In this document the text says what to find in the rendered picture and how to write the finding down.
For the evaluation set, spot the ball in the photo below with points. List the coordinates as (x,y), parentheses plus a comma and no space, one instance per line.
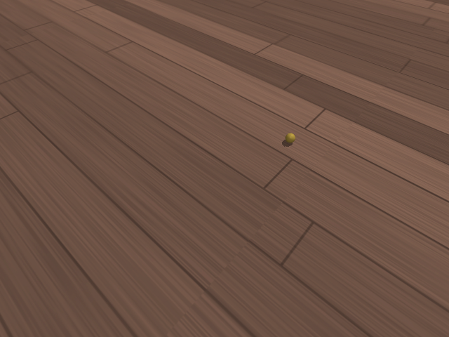
(290,138)

